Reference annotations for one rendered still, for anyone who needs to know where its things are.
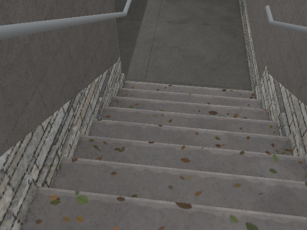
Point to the stairs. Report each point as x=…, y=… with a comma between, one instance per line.
x=177, y=157

